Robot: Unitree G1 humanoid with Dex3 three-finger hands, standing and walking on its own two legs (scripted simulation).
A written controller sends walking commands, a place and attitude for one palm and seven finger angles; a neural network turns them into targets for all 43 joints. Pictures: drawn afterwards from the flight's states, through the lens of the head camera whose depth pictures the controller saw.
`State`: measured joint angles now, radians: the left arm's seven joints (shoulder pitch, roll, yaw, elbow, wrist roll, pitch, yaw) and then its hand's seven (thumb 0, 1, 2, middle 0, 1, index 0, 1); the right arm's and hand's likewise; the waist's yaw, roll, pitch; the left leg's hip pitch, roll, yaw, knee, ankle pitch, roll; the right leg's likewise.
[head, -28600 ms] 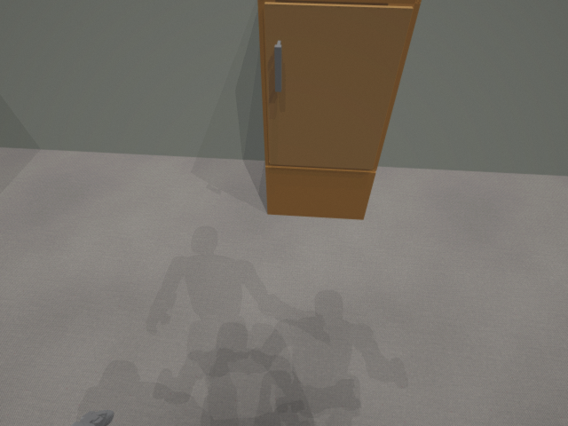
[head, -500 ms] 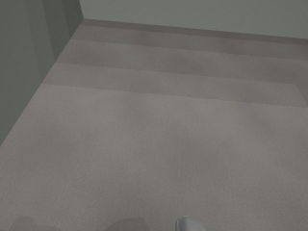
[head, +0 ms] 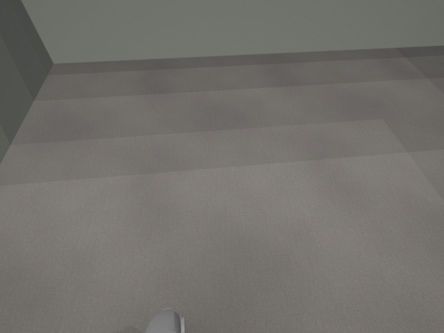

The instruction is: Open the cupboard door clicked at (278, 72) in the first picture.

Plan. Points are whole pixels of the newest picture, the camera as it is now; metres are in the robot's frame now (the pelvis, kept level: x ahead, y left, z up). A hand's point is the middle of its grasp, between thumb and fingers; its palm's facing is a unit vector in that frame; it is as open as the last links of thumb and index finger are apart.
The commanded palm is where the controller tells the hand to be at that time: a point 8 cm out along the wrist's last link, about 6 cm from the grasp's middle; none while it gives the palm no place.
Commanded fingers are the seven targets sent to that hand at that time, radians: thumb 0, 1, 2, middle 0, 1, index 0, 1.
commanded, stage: walk to a spot facing it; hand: left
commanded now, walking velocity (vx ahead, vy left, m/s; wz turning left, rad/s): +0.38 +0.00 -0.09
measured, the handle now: out of the picture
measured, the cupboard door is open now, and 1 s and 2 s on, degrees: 40 40 40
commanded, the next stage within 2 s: turn to face it in 0.48 s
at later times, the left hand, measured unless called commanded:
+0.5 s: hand (148, 254) +0.31 +0.19 -0.16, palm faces -0.08 -0.97 -0.21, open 7.3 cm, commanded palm none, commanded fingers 0.00 0.90 0.90 -0.20 -0.30 -0.20 -0.30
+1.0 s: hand (179, 217) +0.44 +0.13 -0.21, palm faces +0.08 -0.98 -0.16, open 7.3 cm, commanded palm none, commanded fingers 0.00 0.90 0.90 -0.20 -0.30 -0.20 -0.30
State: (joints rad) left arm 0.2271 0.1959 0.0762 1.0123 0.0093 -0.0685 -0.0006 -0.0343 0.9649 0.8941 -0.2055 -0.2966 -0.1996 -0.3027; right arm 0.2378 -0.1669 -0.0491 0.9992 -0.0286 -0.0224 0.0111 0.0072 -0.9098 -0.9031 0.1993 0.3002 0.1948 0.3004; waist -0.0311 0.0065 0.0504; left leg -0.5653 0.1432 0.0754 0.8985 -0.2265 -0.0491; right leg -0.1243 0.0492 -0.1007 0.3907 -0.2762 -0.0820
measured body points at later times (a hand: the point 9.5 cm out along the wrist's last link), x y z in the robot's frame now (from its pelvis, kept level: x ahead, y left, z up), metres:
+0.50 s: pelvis +0.23 +0.00 +0.00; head +0.25 -0.01 +0.45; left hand +0.32 +0.24 -0.14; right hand +0.17 -0.23 -0.16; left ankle +0.20 +0.13 -0.74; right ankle +0.31 -0.14 -0.70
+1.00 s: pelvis +0.41 -0.05 -0.03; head +0.44 -0.02 +0.42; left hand +0.43 +0.19 -0.19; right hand +0.48 -0.30 -0.16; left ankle +0.48 +0.04 -0.75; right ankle +0.33 -0.15 -0.73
